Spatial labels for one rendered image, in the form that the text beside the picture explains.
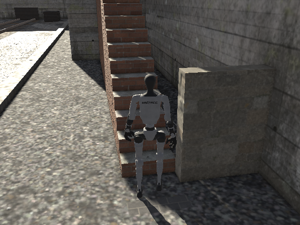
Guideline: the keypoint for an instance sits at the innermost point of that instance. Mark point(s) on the robot left upper arm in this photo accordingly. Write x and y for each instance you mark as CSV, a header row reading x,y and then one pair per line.
x,y
133,106

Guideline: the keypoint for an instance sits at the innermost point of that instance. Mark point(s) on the left robot hand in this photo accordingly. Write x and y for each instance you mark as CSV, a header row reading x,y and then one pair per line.
x,y
126,134

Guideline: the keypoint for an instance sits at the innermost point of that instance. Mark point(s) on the left robot shin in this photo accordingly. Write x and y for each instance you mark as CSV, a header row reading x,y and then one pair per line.
x,y
139,175

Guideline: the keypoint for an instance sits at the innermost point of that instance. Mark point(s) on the robot left thigh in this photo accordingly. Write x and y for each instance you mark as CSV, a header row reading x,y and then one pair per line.
x,y
138,141

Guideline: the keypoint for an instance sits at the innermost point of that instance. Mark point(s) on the left robot forearm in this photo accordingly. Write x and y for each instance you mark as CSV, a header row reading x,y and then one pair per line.
x,y
128,124

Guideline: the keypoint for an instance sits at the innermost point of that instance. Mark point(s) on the right robot hand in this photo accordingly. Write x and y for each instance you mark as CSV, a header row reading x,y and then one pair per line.
x,y
174,142

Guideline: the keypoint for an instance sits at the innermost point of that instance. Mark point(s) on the robot right upper arm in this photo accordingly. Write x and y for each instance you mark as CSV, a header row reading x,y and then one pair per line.
x,y
166,107

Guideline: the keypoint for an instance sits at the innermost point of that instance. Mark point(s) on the right robot forearm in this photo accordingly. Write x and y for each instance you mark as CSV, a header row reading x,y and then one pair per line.
x,y
171,127

